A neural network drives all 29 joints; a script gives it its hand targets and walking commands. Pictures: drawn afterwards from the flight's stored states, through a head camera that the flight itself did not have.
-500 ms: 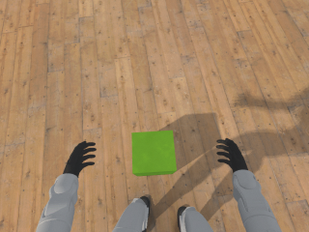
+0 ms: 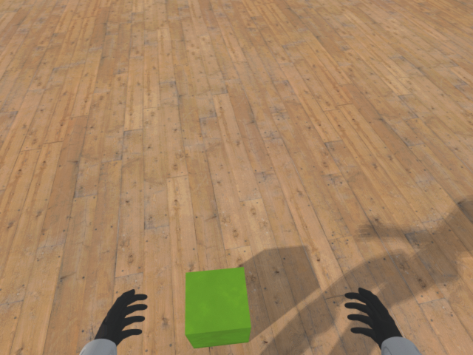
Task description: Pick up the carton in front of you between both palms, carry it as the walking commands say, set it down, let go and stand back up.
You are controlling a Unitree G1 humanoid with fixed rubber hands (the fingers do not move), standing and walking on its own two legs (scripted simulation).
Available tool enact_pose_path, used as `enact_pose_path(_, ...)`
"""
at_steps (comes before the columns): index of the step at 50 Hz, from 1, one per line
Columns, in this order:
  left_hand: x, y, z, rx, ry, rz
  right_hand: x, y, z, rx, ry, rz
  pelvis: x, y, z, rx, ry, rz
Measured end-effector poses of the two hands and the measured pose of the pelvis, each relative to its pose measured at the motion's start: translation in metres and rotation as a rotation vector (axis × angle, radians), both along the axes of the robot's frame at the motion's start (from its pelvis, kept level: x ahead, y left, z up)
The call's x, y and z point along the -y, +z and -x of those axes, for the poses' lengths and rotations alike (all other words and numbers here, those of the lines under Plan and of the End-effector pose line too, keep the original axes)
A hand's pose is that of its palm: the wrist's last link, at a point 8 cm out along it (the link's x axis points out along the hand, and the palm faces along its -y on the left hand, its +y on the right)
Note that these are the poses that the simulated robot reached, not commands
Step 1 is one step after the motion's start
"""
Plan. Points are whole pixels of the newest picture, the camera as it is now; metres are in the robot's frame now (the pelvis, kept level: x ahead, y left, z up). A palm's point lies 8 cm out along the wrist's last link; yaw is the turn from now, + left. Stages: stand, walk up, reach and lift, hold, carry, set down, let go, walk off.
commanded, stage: let go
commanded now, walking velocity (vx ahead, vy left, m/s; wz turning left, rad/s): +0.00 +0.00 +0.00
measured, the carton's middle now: (218, 308) +0.36 +0.08 -0.65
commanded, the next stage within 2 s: stand in 0.22 s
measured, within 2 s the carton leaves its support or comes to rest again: neither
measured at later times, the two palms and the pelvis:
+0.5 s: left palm (65, 354) +0.14 +0.31 -0.09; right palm out of the picture +0.13 -0.26 -0.08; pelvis +0.01 +0.03 +0.00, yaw -1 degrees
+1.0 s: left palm out of the picture +0.12 +0.32 -0.10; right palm out of the picture +0.11 -0.26 -0.09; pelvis +0.00 +0.03 +0.00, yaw -2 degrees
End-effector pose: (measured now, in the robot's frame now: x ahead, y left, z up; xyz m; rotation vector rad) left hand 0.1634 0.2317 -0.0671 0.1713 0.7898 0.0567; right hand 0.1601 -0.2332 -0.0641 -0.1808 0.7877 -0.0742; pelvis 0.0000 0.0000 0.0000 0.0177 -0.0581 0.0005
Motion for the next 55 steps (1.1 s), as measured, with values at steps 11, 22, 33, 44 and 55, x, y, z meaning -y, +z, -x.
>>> enact_pose_path(11, -0.015, 0.003, 0.001, -0.023, 0.027, -0.039, -0.013, -0.004, -0.001, 0.0, -0.013, 0.003, -0.011, -0.001, -0.003, 0.022, 0.003, 0.005)
enact_pose_path(22, -0.071, -0.018, 0.015, -0.069, 0.046, -0.164, 0.023, -0.017, 0.026, -0.128, -0.071, 0.191, -0.025, -0.004, -0.006, -0.046, -0.018, 0.018)
enact_pose_path(33, -0.084, -0.03, 0.024, -0.141, 0.026, -0.183, 0.028, -0.017, 0.032, -0.16, -0.096, 0.219, -0.034, -0.003, -0.01, -0.045, -0.028, 0.019)
enact_pose_path(44, -0.09, -0.032, 0.034, -0.18, 0.027, -0.198, 0.026, -0.025, 0.043, -0.204, -0.1, 0.206, -0.036, -0.001, -0.008, -0.037, -0.029, 0.018)
enact_pose_path(55, -0.093, -0.033, 0.049, -0.219, 0.036, -0.207, 0.033, -0.027, 0.059, -0.248, -0.107, 0.209, -0.034, 0.001, -0.002, -0.028, -0.027, 0.018)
